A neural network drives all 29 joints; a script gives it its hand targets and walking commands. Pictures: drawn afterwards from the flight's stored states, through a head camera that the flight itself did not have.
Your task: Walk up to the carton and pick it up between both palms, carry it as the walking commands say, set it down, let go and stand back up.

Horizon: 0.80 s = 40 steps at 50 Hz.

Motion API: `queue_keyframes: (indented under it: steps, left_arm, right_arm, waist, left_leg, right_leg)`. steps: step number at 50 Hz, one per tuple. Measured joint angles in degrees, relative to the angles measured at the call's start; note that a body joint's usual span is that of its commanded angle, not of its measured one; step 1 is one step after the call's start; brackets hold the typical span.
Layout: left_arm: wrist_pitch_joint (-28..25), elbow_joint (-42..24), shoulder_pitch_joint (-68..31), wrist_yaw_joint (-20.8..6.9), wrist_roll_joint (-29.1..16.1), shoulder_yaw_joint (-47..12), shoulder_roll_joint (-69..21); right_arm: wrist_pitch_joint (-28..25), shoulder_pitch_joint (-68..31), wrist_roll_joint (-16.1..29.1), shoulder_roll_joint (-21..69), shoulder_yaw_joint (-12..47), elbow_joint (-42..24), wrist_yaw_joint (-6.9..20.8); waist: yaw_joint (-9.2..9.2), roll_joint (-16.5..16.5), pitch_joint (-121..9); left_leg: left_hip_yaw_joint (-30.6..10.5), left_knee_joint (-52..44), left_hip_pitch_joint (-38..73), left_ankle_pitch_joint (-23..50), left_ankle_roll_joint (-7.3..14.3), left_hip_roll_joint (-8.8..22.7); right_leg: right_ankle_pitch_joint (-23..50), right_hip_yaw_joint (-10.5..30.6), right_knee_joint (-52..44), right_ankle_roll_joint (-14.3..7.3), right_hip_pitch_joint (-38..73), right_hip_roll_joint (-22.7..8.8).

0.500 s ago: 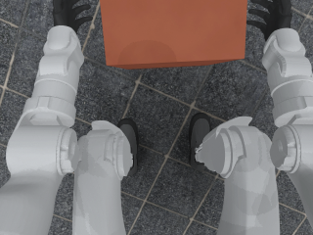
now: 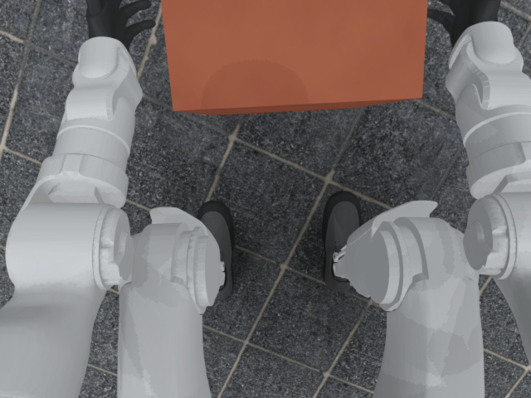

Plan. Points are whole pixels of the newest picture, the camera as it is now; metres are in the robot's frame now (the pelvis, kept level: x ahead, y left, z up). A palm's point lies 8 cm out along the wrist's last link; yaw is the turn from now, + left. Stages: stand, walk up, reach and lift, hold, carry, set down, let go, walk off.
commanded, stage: reach and lift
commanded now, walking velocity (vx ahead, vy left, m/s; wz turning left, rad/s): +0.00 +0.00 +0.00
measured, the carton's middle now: (286, 49) +0.51 -0.02 -0.26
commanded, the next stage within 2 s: none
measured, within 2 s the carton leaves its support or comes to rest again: leaves its support in 1.26 s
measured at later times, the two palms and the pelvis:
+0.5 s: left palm (138, 34) +0.52 +0.15 -0.18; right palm (445, 14) +0.52 -0.20 -0.18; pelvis +0.00 +0.00 +0.00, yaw +0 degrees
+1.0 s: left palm (139, 34) +0.52 +0.15 -0.18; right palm (441, 18) +0.52 -0.20 -0.18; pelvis +0.00 +0.00 +0.00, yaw +0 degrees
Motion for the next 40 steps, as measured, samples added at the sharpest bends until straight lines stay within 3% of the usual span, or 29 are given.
queue_keyframes:
  steps: [11,40]
  left_arm:
    - [-0.2,1.0,-0.4,0.2,-1.4,-3.7,-0.9]
    - [-2.4,3.1,-2.0,2.6,-2.0,-5.3,-3.5]
  right_arm:
    - [-0.4,-0.2,1.1,0.3,2.5,0.2,-0.1]
    - [-1.5,-2.5,2.7,3.2,5.8,3.0,-1.9]
  waist:
    - [0.01,0.0,0.0]
    - [-0.07,0.0,-0.5]
  left_leg:
    - [0.0,0.0,0.0,0.0,0.1,0.0]
    - [0.0,0.0,0.0,0.0,0.2,-0.2]
  right_leg:
    - [0.0,0.0,0.0,0.0,0.0,0.0]
    - [-0.1,0.1,0.0,0.0,0.0,0.0]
